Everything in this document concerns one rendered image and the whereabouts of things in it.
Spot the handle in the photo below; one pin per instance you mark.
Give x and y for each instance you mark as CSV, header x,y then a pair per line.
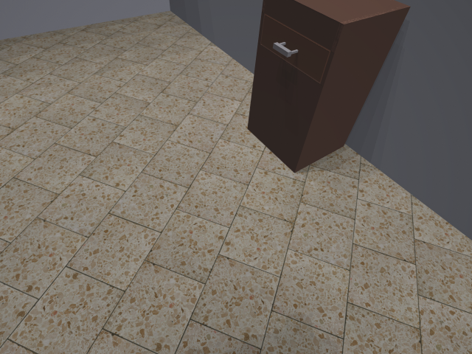
x,y
283,50

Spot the cabinet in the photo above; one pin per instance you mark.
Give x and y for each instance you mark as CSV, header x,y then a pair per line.
x,y
299,119

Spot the drawer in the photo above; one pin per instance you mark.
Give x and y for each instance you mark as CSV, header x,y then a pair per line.
x,y
311,58

